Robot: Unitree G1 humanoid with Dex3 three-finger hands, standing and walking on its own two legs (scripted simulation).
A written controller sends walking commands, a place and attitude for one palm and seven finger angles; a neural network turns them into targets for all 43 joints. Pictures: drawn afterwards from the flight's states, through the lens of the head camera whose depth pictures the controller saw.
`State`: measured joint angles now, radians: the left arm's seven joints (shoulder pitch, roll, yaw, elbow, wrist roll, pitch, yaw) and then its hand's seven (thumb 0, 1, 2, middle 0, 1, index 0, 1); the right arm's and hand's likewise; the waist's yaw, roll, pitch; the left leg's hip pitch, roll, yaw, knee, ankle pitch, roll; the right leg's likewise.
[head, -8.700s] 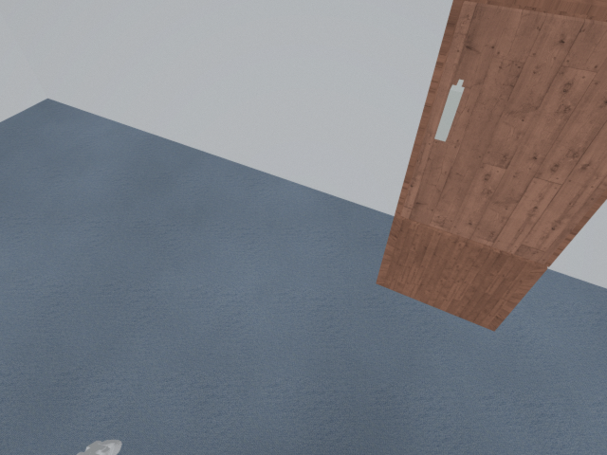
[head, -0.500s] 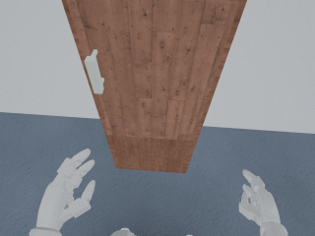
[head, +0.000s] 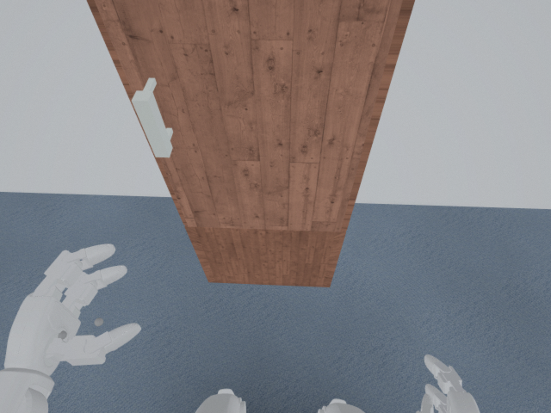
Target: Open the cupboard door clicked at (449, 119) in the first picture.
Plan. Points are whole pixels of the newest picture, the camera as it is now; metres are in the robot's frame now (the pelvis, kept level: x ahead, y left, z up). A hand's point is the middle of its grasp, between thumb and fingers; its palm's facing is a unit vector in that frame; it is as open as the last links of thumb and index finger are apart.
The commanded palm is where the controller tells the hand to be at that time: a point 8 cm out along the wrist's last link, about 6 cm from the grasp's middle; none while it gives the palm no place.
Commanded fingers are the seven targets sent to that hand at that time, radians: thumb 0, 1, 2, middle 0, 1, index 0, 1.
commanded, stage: raise the hand with hooked fingers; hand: left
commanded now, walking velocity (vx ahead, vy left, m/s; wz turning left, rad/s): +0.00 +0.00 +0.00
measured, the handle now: (157, 118) +0.56 +0.23 +0.10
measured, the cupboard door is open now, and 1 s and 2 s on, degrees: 0 0 0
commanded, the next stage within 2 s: move the hooked fingers beside the handle in 1.24 s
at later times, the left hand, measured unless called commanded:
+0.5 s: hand (48, 275) +0.27 +0.29 +0.10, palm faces +0.02 -1.00 -0.06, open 13.7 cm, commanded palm +0.24 +0.34 +0.10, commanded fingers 0.00 -0.50 0.30 -0.30 -1.20 -0.30 -1.20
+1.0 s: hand (40, 240) +0.30 +0.31 +0.12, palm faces -0.01 -1.00 -0.04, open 14.0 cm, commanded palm +0.27 +0.35 +0.12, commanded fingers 0.00 -0.50 0.30 -0.30 -1.20 -0.30 -1.20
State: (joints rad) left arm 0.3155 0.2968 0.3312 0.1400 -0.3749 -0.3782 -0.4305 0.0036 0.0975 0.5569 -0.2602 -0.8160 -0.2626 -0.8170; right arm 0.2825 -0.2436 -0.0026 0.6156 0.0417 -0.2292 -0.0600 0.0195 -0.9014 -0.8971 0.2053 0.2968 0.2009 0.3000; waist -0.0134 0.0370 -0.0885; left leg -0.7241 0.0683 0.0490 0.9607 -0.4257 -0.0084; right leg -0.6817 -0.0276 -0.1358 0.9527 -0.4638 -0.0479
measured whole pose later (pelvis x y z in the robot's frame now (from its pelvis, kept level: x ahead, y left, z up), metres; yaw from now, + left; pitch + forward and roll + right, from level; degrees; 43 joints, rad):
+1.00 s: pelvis +0.01 +0.03 +0.03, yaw +0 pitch +6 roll -2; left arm -0.07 0.44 0.44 0.41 -0.34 -0.20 -0.53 -0.01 -0.50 0.30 -0.30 -1.20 -0.30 -1.20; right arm 0.30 -0.29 0.04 0.57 0.05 -0.20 -0.08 0.02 -0.90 -0.90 0.20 0.30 0.20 0.30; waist 0.00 0.02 -0.05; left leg -0.51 0.04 0.08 0.75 -0.36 0.04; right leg -0.46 -0.04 -0.11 0.71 -0.36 0.00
